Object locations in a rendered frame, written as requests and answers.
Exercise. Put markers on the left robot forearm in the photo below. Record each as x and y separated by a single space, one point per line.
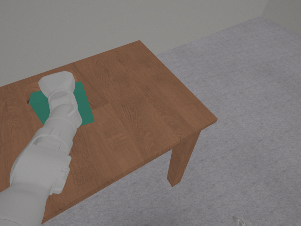
60 127

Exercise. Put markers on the left robot upper arm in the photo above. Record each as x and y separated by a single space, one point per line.
41 172

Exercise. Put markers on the right robot hand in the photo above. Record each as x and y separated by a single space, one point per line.
241 221

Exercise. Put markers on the left robot hand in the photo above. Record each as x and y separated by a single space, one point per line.
60 80

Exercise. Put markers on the sponge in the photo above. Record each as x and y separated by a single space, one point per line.
39 103

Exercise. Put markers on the table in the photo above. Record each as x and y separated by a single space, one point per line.
141 111

